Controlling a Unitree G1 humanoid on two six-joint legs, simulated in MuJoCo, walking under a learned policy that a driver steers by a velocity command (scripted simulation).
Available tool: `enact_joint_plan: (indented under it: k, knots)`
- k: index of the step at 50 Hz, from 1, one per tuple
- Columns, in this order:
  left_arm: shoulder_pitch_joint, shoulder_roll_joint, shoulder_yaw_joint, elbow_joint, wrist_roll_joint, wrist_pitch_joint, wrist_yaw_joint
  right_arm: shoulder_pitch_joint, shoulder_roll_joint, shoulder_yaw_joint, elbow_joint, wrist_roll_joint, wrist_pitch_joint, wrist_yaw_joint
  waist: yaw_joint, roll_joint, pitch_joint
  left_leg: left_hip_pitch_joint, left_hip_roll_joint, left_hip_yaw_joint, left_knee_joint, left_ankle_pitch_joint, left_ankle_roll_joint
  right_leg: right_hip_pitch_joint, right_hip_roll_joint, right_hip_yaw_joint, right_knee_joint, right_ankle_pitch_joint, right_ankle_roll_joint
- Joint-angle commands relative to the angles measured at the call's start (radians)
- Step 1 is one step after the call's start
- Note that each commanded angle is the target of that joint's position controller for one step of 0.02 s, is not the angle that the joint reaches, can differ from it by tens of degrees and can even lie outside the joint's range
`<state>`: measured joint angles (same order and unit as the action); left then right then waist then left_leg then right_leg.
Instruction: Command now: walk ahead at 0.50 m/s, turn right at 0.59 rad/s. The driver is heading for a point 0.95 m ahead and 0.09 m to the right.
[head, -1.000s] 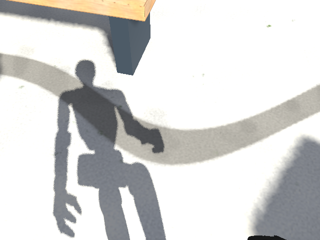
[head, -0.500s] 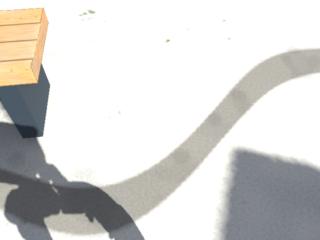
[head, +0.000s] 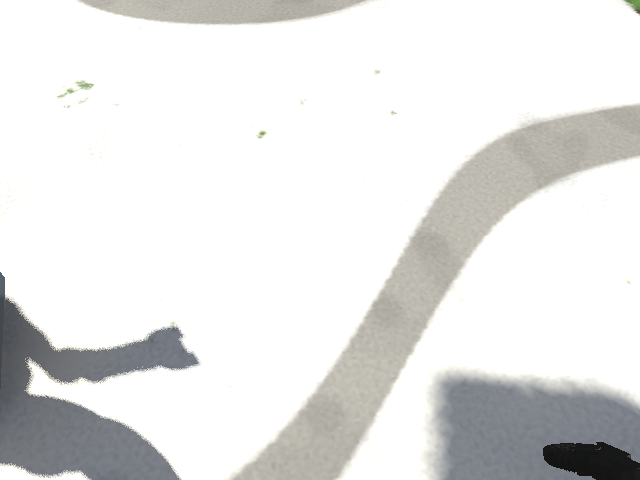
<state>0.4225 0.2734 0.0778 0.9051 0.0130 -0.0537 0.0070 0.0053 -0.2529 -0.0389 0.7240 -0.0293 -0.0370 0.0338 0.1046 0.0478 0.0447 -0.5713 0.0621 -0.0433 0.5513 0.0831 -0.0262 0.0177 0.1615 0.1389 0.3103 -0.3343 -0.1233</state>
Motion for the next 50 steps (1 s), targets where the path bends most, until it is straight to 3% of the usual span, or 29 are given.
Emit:
enact_joint_plan:
  k: [1, 3, 4, 5, 6, 7, 8, 9, 10, 12, 13, 16, 20, 22, 25, 28, 29, 30, 31, 32, 33, 34, 35, 36, 38, 40, 44, 50]
  knots:
    - [-0.001, 0.169, 0.038, -0.054, 0.011, -0.013, 0.019, -0.080, -0.115, -0.024, -0.089, 0.007, -0.030, -0.008, -0.027, -0.097, 0.027, 0.070, -0.016, -0.020, -0.100, 0.009, 0.019, -0.031, -0.264, 0.232, 0.028, 0.376, -0.071]
    - [-0.020, 0.190, 0.045, -0.061, 0.016, -0.012, 0.021, 0.023, -0.142, -0.033, -0.054, 0.010, -0.043, -0.022, -0.070, -0.084, 0.000, 0.208, -0.029, -0.023, -0.153, -0.044, 0.037, -0.027, -0.240, 0.234, 0.167, 0.490, -0.045]
    - [-0.042, 0.192, 0.044, -0.066, 0.012, -0.012, 0.014, 0.176, -0.155, -0.042, -0.001, 0.006, -0.055, -0.031, -0.141, -0.040, -0.070, 0.377, -0.040, 0.001, -0.203, -0.004, 0.049, -0.051, -0.187, 0.189, 0.358, 0.549, -0.024]
    - [-0.066, 0.143, 0.033, -0.076, 0.000, -0.017, 0.006, 0.343, -0.178, -0.053, 0.048, -0.008, -0.067, -0.038, -0.210, -0.001, -0.160, 0.634, 0.023, -0.028, -0.165, 0.032, 0.059, -0.222, -0.116, 0.137, 0.627, 0.383, -0.011]
    - [-0.013, 0.015, 0.003, -0.092, -0.014, -0.019, 0.004, 0.433, -0.207, -0.052, 0.052, -0.033, -0.070, -0.039, -0.181, 0.144, -0.259, 0.893, 0.262, -0.211, 0.008, 0.319, 0.086, -0.505, -0.027, 0.054, 0.968, -0.299, -0.011]
    - [0.148, 0.067, 0.006, -0.097, -0.034, -0.010, 0.023, 0.417, -0.237, -0.057, 0.023, -0.023, -0.057, -0.032, -0.112, 0.172, -0.372, 0.964, 0.432, -0.526, -0.041, 0.232, 0.207, -0.647, -0.027, 0.007, 1.102, -0.290, 0.008]
    - [0.101, 0.115, 0.009, -0.067, -0.008, 0.008, 0.030, 0.312, -0.186, -0.059, 0.000, -0.010, -0.046, -0.037, -0.107, 0.082, -0.277, 0.808, 0.413, -0.565, -0.174, -0.172, 0.252, -0.707, -0.105, -0.025, 1.133, -0.153, 0.025]
    - [-0.014, 0.140, 0.012, -0.080, 0.008, 0.015, 0.013, 0.237, -0.099, -0.034, -0.018, -0.008, -0.045, -0.036, -0.119, -0.016, -0.123, 0.629, 0.326, -0.432, -0.260, -0.322, 0.220, -0.694, -0.142, -0.033, 1.068, -0.061, 0.040]
    - [-0.065, 0.139, 0.017, -0.094, 0.011, 0.017, -0.008, 0.206, -0.083, -0.022, -0.014, -0.013, -0.049, -0.036, -0.104, -0.015, -0.049, 0.518, 0.269, -0.322, -0.301, -0.273, 0.188, -0.660, -0.167, -0.030, 0.986, 0.006, 0.055]
    - [-0.084, 0.106, 0.011, -0.099, 0.029, 0.043, -0.041, 0.259, -0.107, -0.025, 0.033, 0.004, -0.065, -0.042, -0.091, 0.070, -0.003, 0.424, 0.226, -0.187, -0.343, -0.083, 0.165, -0.607, -0.200, -0.038, 0.909, 0.049, 0.080]
    - [-0.098, 0.088, 0.006, -0.104, 0.026, 0.051, -0.051, 0.279, -0.109, -0.027, 0.048, 0.014, -0.073, -0.039, -0.087, 0.077, 0.002, 0.417, 0.206, -0.130, -0.356, -0.003, 0.160, -0.609, -0.201, -0.053, 0.879, 0.071, 0.086]
    - [-0.183, 0.060, -0.007, -0.137, 0.022, 0.053, -0.064, 0.319, -0.098, -0.026, 0.072, 0.021, -0.081, -0.034, -0.091, 0.058, -0.029, 0.487, 0.190, -0.005, -0.355, 0.214, 0.161, -0.679, -0.208, -0.079, 0.817, 0.149, 0.088]
    - [-0.332, 0.027, -0.029, -0.190, 0.014, 0.042, -0.079, 0.341, -0.088, -0.023, 0.093, 0.018, -0.071, -0.033, -0.114, 0.046, -0.002, 0.504, 0.138, 0.132, -0.375, 0.212, 0.134, -0.676, -0.203, -0.150, 0.579, 0.302, 0.077]
    - [-0.412, 0.006, -0.045, -0.214, 0.017, 0.037, -0.084, 0.388, -0.095, -0.022, 0.116, 0.017, -0.069, -0.035, -0.140, 0.037, 0.017, 0.515, 0.142, 0.156, -0.386, 0.225, 0.128, -0.634, -0.192, -0.187, 0.445, 0.339, 0.062]
    - [-0.461, 0.011, -0.054, -0.230, 0.027, 0.031, -0.078, 0.448, -0.117, -0.022, 0.155, 0.016, -0.059, -0.041, -0.147, 0.033, 0.030, 0.604, 0.178, 0.170, -0.364, 0.331, 0.135, -0.591, -0.166, -0.220, 0.324, 0.278, 0.029]
    - [-0.385, 0.039, -0.047, -0.198, 0.037, 0.023, -0.058, 0.464, -0.152, -0.022, 0.185, 0.011, -0.040, -0.048, -0.098, 0.059, -0.028, 0.687, 0.199, 0.196, -0.186, 0.694, 0.143, -0.447, -0.093, -0.256, 0.264, 0.133, -0.029]
    - [-0.287, 0.060, -0.037, -0.164, 0.040, 0.015, -0.052, 0.467, -0.160, -0.021, 0.192, 0.011, -0.032, -0.048, -0.057, 0.056, -0.083, 0.680, 0.198, 0.206, -0.054, 0.723, 0.141, -0.327, -0.068, -0.254, 0.216, 0.120, -0.054]
    - [-0.144, 0.086, -0.023, -0.114, 0.050, 0.006, -0.042, 0.454, -0.158, -0.017, 0.188, 0.019, -0.026, -0.048, 0.012, 0.034, -0.155, 0.571, 0.181, 0.231, 0.132, 0.602, 0.127, -0.105, -0.083, -0.219, 0.146, 0.177, -0.083]
    - [0.012, 0.173, 0.002, -0.083, 0.066, 0.003, -0.027, 0.445, -0.115, -0.003, 0.143, 0.023, -0.030, -0.044, 0.062, -0.081, -0.282, 0.342, 0.135, 0.246, 0.438, 0.174, 0.109, 0.169, -0.316, 0.041, 0.155, 0.153, -0.140]
    - [-0.001, 0.239, 0.017, -0.086, 0.045, 0.013, -0.017, 0.533, -0.036, 0.008, 0.113, 0.039, -0.026, -0.025, -0.021, -0.261, -0.376, -0.026, -0.063, 0.191, 0.784, -0.681, 0.069, 0.393, -0.598, 0.523, 0.073, 0.258, -0.289]
    - [-0.013, 0.211, 0.019, -0.089, 0.002, 0.020, -0.011, 0.393, -0.146, -0.023, 0.105, 0.018, -0.021, -0.034, 0.014, -0.078, -0.291, -0.107, -0.028, 0.040, 0.812, -0.589, 0.078, 0.300, -0.538, 0.443, 0.037, 0.298, -0.249]
    - [-0.090, 0.169, 0.007, -0.078, -0.004, 0.014, -0.007, 0.335, -0.123, -0.018, 0.081, 0.029, -0.032, -0.029, -0.025, -0.094, -0.148, -0.123, 0.008, 0.026, 0.751, -0.498, 0.086, 0.158, -0.489, 0.282, 0.001, 0.368, -0.214]
    - [-0.134, 0.118, -0.006, -0.074, -0.002, 0.007, -0.010, 0.343, -0.108, -0.015, 0.092, 0.029, -0.036, -0.026, -0.070, -0.061, -0.075, -0.070, 0.033, 0.027, 0.667, -0.452, 0.082, 0.032, -0.438, 0.195, -0.039, 0.440, -0.171]
    - [-0.166, 0.093, -0.014, -0.070, -0.003, -0.002, -0.009, 0.363, -0.096, -0.015, 0.109, 0.015, -0.023, -0.024, -0.106, -0.061, -0.038, -0.013, 0.049, 0.028, 0.610, -0.432, 0.071, -0.053, -0.395, 0.123, -0.068, 0.472, -0.136]
    - [-0.174, 0.066, -0.024, -0.059, -0.006, -0.018, -0.008, 0.412, -0.068, -0.011, 0.133, -0.006, 0.005, -0.013, -0.141, -0.086, -0.038, 0.076, 0.051, 0.040, 0.554, -0.402, 0.048, -0.141, -0.352, 0.056, -0.125, 0.465, -0.119]
    - [-0.140, 0.089, -0.018, -0.034, -0.014, -0.031, -0.010, 0.373, -0.061, -0.015, 0.122, -0.009, 0.015, -0.001, -0.145, -0.090, -0.019, 0.043, 0.056, 0.055, 0.511, -0.349, 0.033, -0.153, -0.335, 0.024, -0.168, 0.452, -0.125]
    - [-0.067, 0.095, -0.018, 0.003, -0.012, -0.033, -0.011, 0.207, -0.065, -0.017, 0.072, -0.003, 0.016, 0.001, -0.106, -0.094, 0.038, -0.080, 0.072, 0.068, 0.359, -0.196, 0.012, -0.114, -0.315, -0.018, -0.208, 0.449, -0.105]
    - [0.037, 0.097, -0.026, 0.058, -0.002, -0.036, -0.005, 0.022, -0.051, 0.000, 0.013, 0.003, 0.007, 0.001, -0.050, -0.101, 0.058, -0.092, 0.026, 0.106, 0.134, -0.081, 0.038, 0.016, -0.327, -0.061, -0.180, 0.584, -0.077]
